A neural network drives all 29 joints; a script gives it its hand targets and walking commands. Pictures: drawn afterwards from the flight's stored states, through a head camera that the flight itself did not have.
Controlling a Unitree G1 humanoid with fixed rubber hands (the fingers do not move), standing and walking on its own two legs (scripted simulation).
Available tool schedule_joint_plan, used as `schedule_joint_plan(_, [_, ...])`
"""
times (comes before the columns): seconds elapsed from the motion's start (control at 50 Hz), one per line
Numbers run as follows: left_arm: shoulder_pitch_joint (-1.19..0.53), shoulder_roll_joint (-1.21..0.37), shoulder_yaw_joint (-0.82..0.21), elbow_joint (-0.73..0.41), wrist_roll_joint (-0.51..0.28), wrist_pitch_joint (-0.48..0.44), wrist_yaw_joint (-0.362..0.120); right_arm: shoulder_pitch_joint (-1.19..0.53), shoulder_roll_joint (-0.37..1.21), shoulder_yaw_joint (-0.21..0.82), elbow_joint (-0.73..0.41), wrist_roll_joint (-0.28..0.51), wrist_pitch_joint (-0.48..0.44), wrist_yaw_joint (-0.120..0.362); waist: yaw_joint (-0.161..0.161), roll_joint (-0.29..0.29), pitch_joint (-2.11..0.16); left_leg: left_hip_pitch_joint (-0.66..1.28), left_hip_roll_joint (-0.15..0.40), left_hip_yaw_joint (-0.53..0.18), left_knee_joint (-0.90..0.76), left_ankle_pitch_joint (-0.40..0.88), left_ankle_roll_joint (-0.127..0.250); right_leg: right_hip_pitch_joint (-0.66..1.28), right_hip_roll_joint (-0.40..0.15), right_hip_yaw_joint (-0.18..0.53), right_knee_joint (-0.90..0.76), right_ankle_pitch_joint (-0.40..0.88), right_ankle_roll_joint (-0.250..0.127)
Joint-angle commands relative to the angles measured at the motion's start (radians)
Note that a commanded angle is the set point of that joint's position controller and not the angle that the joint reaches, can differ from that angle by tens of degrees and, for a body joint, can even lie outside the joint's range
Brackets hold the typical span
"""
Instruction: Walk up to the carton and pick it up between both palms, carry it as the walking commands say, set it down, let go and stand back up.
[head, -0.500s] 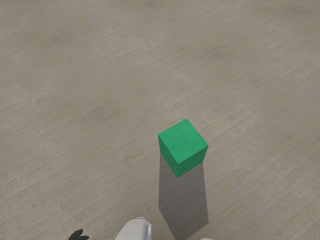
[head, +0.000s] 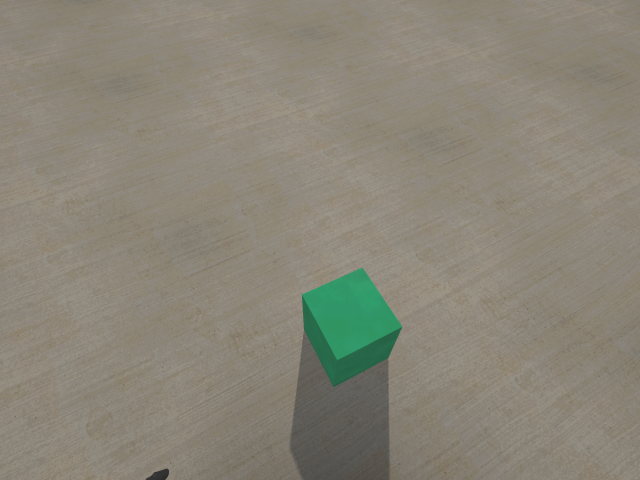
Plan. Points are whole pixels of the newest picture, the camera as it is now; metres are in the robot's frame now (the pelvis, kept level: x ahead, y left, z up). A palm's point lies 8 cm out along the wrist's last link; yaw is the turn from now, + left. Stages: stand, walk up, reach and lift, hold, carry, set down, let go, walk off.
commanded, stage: walk up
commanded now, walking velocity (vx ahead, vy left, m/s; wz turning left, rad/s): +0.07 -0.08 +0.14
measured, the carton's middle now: (347, 328) +0.56 -0.08 -0.64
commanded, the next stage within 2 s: stand in 1.84 s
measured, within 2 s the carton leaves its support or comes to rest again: neither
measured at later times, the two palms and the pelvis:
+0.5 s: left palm out of the picture +0.08 +0.20 -0.15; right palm out of the picture +0.10 -0.30 -0.10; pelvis +0.06 -0.05 +0.01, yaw +9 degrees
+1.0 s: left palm out of the picture +0.11 +0.04 -0.13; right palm (583, 350) +0.32 -0.42 -0.14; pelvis +0.15 -0.19 -0.01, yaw +22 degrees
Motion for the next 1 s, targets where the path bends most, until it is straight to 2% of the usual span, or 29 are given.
schedule_joint_plan(0.0, [0.203,0.172,0.047,-0.001,0.015,-0.011,0.039,-0.05,-0.068,-0.002,-0.079,0.004,0.002,-0.009,0.093,-0.2,-0.072,-0.363,-0.021,-0.055,0.447,-0.222,0.045,0.243,-0.349,0.346,-0.304,0.044,-0.182])
schedule_joint_plan(0.02, [0.164,0.127,0.041,-0.005,0.014,-0.016,0.038,-0.053,-0.089,-0.018,-0.064,0.005,0.0,-0.01,0.064,-0.166,-0.04,-0.357,-0.017,-0.06,0.463,-0.171,0.041,0.212,-0.286,0.27,-0.285,0.151,-0.174])
schedule_joint_plan(0.06, [0.128,0.118,0.046,-0.009,0.017,-0.009,0.042,0.002,-0.105,-0.038,-0.038,0.0,0.006,-0.01,0.059,-0.213,-0.079,-0.347,-0.031,-0.024,0.516,-0.154,0.046,0.227,-0.228,0.15,-0.234,0.325,-0.18])
schedule_joint_plan(0.08, [0.113,0.119,0.049,-0.014,0.017,-0.003,0.036,0.013,-0.109,-0.031,-0.037,0.004,0.009,-0.01,0.041,-0.267,-0.069,-0.305,-0.024,-0.001,0.446,-0.161,0.051,0.174,-0.21,0.124,-0.224,0.292,-0.172])
schedule_joint_plan(0.1, [0.059,0.106,0.045,-0.026,0.016,0.001,0.041,0.046,-0.094,-0.027,-0.016,0.002,0.009,-0.01,0.03,-0.205,-0.064,-0.286,-0.028,0.002,0.368,-0.124,0.051,0.195,-0.192,0.055,-0.215,0.274,-0.158])
schedule_joint_plan(0.12, [0.087,0.104,0.05,-0.023,0.016,0.0,0.043,0.029,-0.081,-0.023,-0.03,0.008,0.008,-0.012,0.044,-0.243,-0.033,-0.281,-0.024,0.002,0.308,-0.117,0.052,0.174,-0.193,0.073,-0.228,0.223,-0.16])
schedule_joint_plan(0.18, [0.137,0.09,0.03,0.017,0.011,-0.022,0.041,-0.071,-0.056,-0.009,-0.073,0.005,0.001,-0.011,0.047,-0.139,-0.072,-0.192,-0.042,-0.013,0.238,-0.103,0.058,0.163,-0.248,0.205,-0.183,0.556,-0.191])
schedule_joint_plan(0.2, [0.135,0.116,0.038,0.028,0.009,-0.02,0.042,-0.028,-0.052,-0.008,-0.06,0.009,-0.005,-0.016,0.026,-0.205,-0.082,-0.129,-0.043,-0.002,0.192,-0.088,0.066,0.123,-0.224,0.161,-0.15,0.555,-0.185])
schedule_joint_plan(0.22, [0.109,0.13,0.039,0.032,0.003,-0.016,0.042,0.002,-0.044,-0.009,-0.049,0.015,-0.011,-0.017,0.004,-0.145,-0.086,-0.057,-0.059,0.021,0.069,-0.033,0.067,0.098,-0.221,0.156,-0.139,0.519,-0.172])
schedule_joint_plan(0.24, [0.063,0.137,0.049,0.02,-0.001,-0.003,0.041,0.112,-0.068,-0.022,-0.007,0.019,-0.017,-0.024,-0.044,-0.181,-0.101,0.027,-0.049,0.033,-0.011,0.147,0.062,0.07,-0.16,0.022,-0.077,0.345,-0.124])
schedule_joint_plan(0.26, [0.039,0.105,0.036,0.0,0.0,0.001,0.041,0.152,-0.109,-0.025,0.008,0.015,-0.019,-0.028,-0.073,-0.038,-0.121,0.092,-0.011,-0.012,-0.082,0.233,0.069,0.052,-0.119,-0.021,-0.017,0.272,-0.084])
schedule_joint_plan(0.28, [0.053,0.059,0.027,-0.023,-0.001,0.001,0.04,0.144,-0.2,-0.05,0.004,0.004,-0.021,-0.033,-0.064,0.192,-0.13,0.167,0.176,-0.252,-0.179,0.342,0.12,-0.072,-0.047,-0.076,0.136,0.1,-0.026])
schedule_joint_plan(0.3, [0.087,0.054,0.032,-0.029,0.008,0.009,0.038,0.148,-0.27,-0.068,-0.003,0.0,-0.012,-0.037,-0.073,0.292,-0.142,0.26,0.34,-0.522,-0.264,0.324,0.215,-0.263,0.048,-0.022,0.281,-0.284,0.011])
schedule_joint_plan(0.32, [0.058,0.096,0.052,-0.045,0.032,0.028,0.035,0.24,-0.294,-0.081,0.03,-0.002,0.002,-0.051,-0.094,0.197,-0.102,0.206,0.395,-0.652,-0.317,0.01,0.284,-0.287,0.013,0.078,0.461,-0.336,0.031])
schedule_joint_plan(0.34, [0.031,0.11,0.061,-0.062,0.038,0.036,0.024,0.235,-0.288,-0.079,0.038,-0.005,0.008,-0.066,-0.07,0.132,-0.022,0.155,0.397,-0.77,-0.335,-0.092,0.284,-0.358,0.014,0.128,0.547,-0.302,0.039])
schedule_joint_plan(0.36, [0.008,0.12,0.063,-0.064,0.039,0.041,0.012,0.218,-0.26,-0.077,0.033,-0.006,0.009,-0.072,-0.057,0.068,0.03,0.109,0.359,-0.705,-0.329,-0.09,0.244,-0.377,-0.016,0.154,0.592,-0.197,0.045])
schedule_joint_plan(0.4, [0.051,0.12,0.058,-0.05,0.025,0.039,0.0,0.039,-0.205,-0.052,-0.014,-0.011,-0.004,-0.062,0.0,0.127,0.012,0.068,0.25,-0.479,-0.306,0.051,0.183,-0.334,-0.054,0.155,0.505,-0.094,0.061])
schedule_joint_plan(0.52, [-0.014,0.081,0.045,-0.116,0.01,0.046,-0.019,0.186,-0.184,-0.057,-0.007,-0.014,-0.036,-0.043,-0.03,0.263,-0.097,0.168,0.199,-0.367,-0.188,0.51,0.183,-0.33,-0.007,0.086,0.485,-0.05,0.081])
schedule_joint_plan(0.62, [-0.035,0.059,0.016,-0.132,-0.003,0.054,-0.041,0.145,-0.283,-0.09,-0.058,-0.03,-0.02,-0.038,-0.029,0.437,-0.089,-0.039,0.165,-0.28,-0.181,0.49,0.15,-0.093,0.006,0.041,0.257,-0.08,0.081])
schedule_joint_plan(0.64, [-0.024,0.062,0.014,-0.126,-0.004,0.053,-0.046,0.149,-0.27,-0.088,-0.063,-0.026,-0.013,-0.039,-0.028,0.408,-0.085,-0.045,0.161,-0.285,-0.174,0.47,0.127,-0.059,0.024,0.039,0.182,-0.086,0.077])
schedule_joint_plan(0.68, [0.096,0.084,0.016,-0.089,-0.004,0.047,-0.042,0.073,-0.301,-0.093,-0.109,-0.011,-0.006,-0.041,0.048,0.375,-0.127,-0.171,0.112,-0.211,-0.052,0.417,0.074,0.21,0.018,0.032,-0.069,0.036,0.068])
schedule_joint_plan(0.7, [0.159,0.104,0.025,-0.062,0.001,0.039,-0.032,0.06,-0.238,-0.079,-0.124,-0.007,-0.004,-0.044,0.096,0.184,-0.14,-0.268,0.051,-0.181,0.058,0.191,0.046,0.316,0.001,0.015,-0.166,0.089,0.042])
schedule_joint_plan(0.72, [0.233,0.181,0.046,-0.039,0.018,0.028,-0.032,0.127,-0.168,-0.059,-0.129,-0.014,-0.005,-0.047,0.121,-0.121,-0.197,-0.377,-0.047,-0.094,0.267,-0.143,0.031,0.452,-0.15,0.123,-0.237,0.133,0.019])
schedule_joint_plan(0.74, [0.213,0.246,0.057,-0.061,0.032,0.021,-0.02,0.106,-0.13,-0.053,-0.157,-0.006,0.004,-0.048,0.123,-0.349,-0.196,-0.536,-0.119,-0.024,0.518,-0.433,0.016,0.446,-0.337,0.296,-0.199,0.333,-0.048])
schedule_joint_plan(0.78, [0.13,0.215,0.057,-0.081,0.026,0.02,0.0,0.088,-0.145,-0.055,-0.146,0.003,0.018,-0.053,0.079,-0.235,-0.14,-0.512,-0.055,-0.078,0.709,-0.333,0.026,0.267,-0.331,0.206,-0.176,0.345,-0.158])
schedule_joint_plan(0.8, [0.075,0.196,0.059,-0.089,0.017,0.015,0.013,0.052,-0.142,-0.054,-0.136,0.009,0.012,-0.046,0.046,-0.219,-0.139,-0.459,-0.042,-0.095,0.716,-0.286,0.037,0.22,-0.295,0.201,-0.161,0.404,-0.158])
schedule_joint_plan(0.84, [0.027,0.138,0.045,-0.096,0.022,0.005,0.023,0.073,-0.122,-0.047,-0.129,0.028,0.02,-0.017,0.014,-0.321,-0.119,-0.36,-0.022,-0.054,0.661,-0.2,0.033,0.151,-0.214,0.11,-0.176,0.396,-0.139])
schedule_joint_plan(0.94, [0.03,0.102,0.036,-0.052,0.03,0.002,0.031,0.039,-0.078,-0.02,-0.148,0.032,0.021,-0.006,0.002,-0.31,-0.07,-0.153,-0.063,0.027,0.301,-0.118,0.063,0.1,-0.187,0.078,-0.103,0.607,-0.146])
schedule_joint_plan(0.98, [0.051,0.095,0.041,-0.023,0.021,0.005,0.032,0.059,-0.066,-0.014,-0.133,0.036,0.012,-0.007,-0.024,-0.254,-0.088,-0.007,-0.087,0.044,0.116,0.017,0.076,0.064,-0.181,0.082,-0.047,0.502,-0.126])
